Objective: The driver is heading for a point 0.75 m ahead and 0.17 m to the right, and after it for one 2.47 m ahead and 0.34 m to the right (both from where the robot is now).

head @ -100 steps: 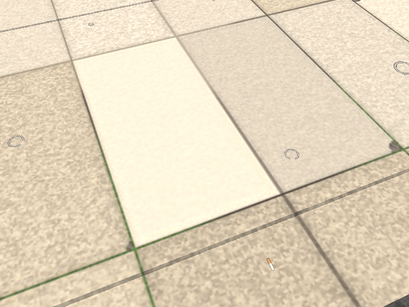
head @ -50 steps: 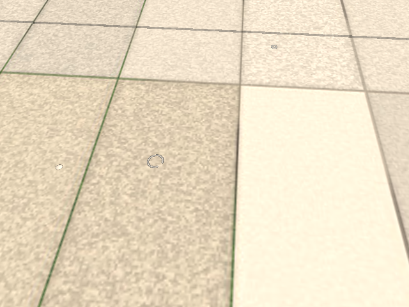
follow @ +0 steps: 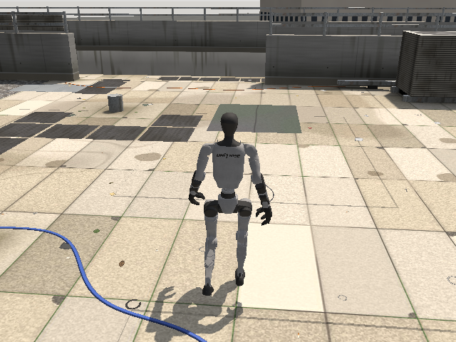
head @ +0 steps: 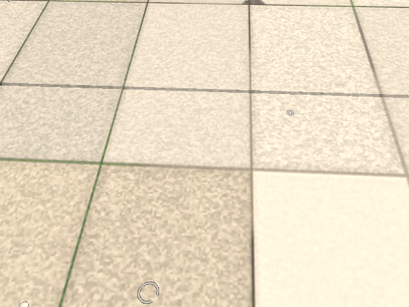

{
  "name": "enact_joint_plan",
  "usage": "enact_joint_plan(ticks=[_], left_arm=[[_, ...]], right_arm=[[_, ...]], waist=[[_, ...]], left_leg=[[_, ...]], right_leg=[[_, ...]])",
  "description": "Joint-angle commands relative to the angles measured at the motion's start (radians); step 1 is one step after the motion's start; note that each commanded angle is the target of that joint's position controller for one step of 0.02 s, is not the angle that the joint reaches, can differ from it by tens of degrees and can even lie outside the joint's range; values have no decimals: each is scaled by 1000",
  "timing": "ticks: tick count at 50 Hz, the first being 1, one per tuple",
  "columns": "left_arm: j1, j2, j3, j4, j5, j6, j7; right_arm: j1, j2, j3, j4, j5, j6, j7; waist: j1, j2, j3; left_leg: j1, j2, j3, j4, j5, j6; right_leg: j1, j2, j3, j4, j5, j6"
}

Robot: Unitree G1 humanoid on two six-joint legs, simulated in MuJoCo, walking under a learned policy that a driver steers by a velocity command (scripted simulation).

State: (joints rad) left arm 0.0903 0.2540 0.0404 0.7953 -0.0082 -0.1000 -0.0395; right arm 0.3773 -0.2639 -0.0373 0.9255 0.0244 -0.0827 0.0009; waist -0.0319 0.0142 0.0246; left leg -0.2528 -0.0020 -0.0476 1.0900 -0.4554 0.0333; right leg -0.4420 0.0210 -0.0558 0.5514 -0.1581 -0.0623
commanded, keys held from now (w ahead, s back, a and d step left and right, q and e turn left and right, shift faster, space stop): w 0.44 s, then w+e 0.56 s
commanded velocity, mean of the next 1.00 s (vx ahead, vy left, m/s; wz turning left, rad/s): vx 0.50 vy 0.00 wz -0.21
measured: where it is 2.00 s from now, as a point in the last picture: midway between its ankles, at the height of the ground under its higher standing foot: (235, 215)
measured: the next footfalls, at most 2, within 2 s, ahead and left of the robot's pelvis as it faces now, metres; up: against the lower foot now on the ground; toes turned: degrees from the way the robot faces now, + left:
left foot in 0.46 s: +0.42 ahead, +0.15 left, +0.00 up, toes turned +2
right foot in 1.02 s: +0.68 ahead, -0.12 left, +0.00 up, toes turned -20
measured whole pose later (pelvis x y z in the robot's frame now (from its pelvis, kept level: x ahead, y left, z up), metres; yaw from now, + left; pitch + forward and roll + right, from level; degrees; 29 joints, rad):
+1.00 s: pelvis +0.53 +0.01 +0.00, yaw -15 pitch +2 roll +2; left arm 0.07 0.23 0.06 0.76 -0.02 -0.03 -0.06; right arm 0.32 -0.26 -0.08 0.94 0.01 -0.06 -0.02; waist -0.06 -0.01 0.03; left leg 0.12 0.03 0.30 0.31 -0.43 -0.03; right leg -0.57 -0.04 -0.07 0.64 -0.12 -0.10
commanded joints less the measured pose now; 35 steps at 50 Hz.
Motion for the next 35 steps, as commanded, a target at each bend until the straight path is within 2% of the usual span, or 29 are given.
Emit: enact_joint_plan(ticks=[1,2,3,5,9,13,17,20,21,22,23,24,25,26,27,28,29,30,32,35], left_arm=[[140,116,32,-6,6,0,7],[119,95,25,-7,18,-5,5],[115,98,27,-1,18,-9,2],[133,109,31,19,11,-18,3],[192,143,40,50,6,-9,25],[250,158,40,78,-4,0,34],[316,167,43,117,-10,17,37],[307,184,51,129,-14,31,44],[289,193,53,126,-14,35,46],[265,192,52,122,-14,40,47],[268,159,39,115,-7,42,47],[333,76,11,88,6,30,43],[384,19,-8,103,-6,10,38],[311,141,25,94,-35,-4,35],[231,159,32,67,-48,-8,36],[196,144,33,63,-38,-3,41],[199,135,42,69,-27,11,47],[228,113,42,78,-26,28,47],[247,73,41,83,-28,52,47],[187,69,48,56,-21,65,49]], right_arm=[[-87,-130,-32,-107,-1,-39,-7],[-64,-114,-35,-105,-10,-27,-9],[-40,-90,-32,-100,-10,-14,-10],[-43,-67,-30,-102,-13,4,-13],[-181,-59,-29,-147,-24,7,-12],[-320,-39,-19,-181,-16,-3,2],[-428,-46,-15,-225,-6,-12,24],[-424,-72,-21,-240,-5,-22,40],[-378,-90,-29,-230,-6,-24,40],[-274,-115,-45,-199,-10,-25,37],[-105,-168,-71,-150,-16,-25,27],[48,-265,-95,-130,-39,-23,17],[82,-241,-88,-116,-26,-16,19],[42,-168,-65,-122,-22,-17,18],[-34,-137,-55,-136,-23,-18,14],[-105,-108,-46,-138,-27,-22,17],[-152,-76,-38,-139,-31,-30,19],[-175,-67,-37,-134,-37,-35,20],[-180,-73,-42,-116,-40,-46,19],[-156,-96,-52,-89,-46,-48,5]], waist=[[76,-47,-94],[39,-66,-80],[22,-88,-75],[8,-80,-50],[36,-60,-11],[85,-65,18],[118,-69,50],[89,-89,37],[58,-100,9],[-3,-99,-52],[-71,-70,-163],[-86,101,-329],[-76,275,-435],[-91,168,-318],[-68,124,-199],[-34,61,-120],[-1,73,-77],[24,93,-59],[45,79,-32],[43,48,4]], left_leg=[[-454,109,-30,145,116,10],[-390,136,-38,108,157,10],[-347,142,-36,80,169,3],[-348,152,-23,14,197,-13],[-438,154,-8,-198,401,-35],[-399,116,29,-424,555,-30],[-426,93,35,-530,515,-14],[-377,73,40,-577,411,23],[-296,50,60,-590,381,38],[-144,16,92,-616,385,61],[127,41,63,-600,414,97],[532,297,-274,-588,378,210],[679,435,-637,-738,232,296],[580,404,-562,-771,156,245],[437,372,-407,-793,185,203],[294,330,-301,-838,240,180],[205,294,-216,-876,281,159],[138,273,-158,-910,308,150],[81,260,-67,-952,389,156],[101,257,33,-973,478,156]], right_leg=[[432,-297,415,-299,79,-188],[353,-269,359,-333,116,-179],[305,-261,333,-361,140,-189],[259,-246,265,-399,195,-197],[288,-224,183,-429,249,-175],[318,-200,124,-436,200,-141],[439,-251,138,-391,189,-137],[513,-289,152,-322,283,-115],[518,-284,143,-270,401,-103],[501,-251,110,-151,555,-83],[386,-194,82,57,549,-54],[35,-78,24,442,212,5],[-208,38,110,685,-404,30],[-299,-21,204,776,-388,13],[-319,-73,176,762,-300,3],[-280,-114,161,701,-218,8],[-232,-145,166,644,-163,10],[-174,-159,168,623,-127,15],[-158,-160,168,605,-81,25],[-248,-156,192,512,43,38]])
